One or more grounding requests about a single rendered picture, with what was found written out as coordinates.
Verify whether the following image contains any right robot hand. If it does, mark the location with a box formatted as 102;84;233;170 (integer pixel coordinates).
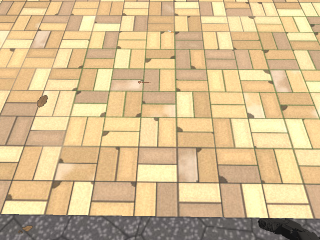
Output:
258;218;320;240

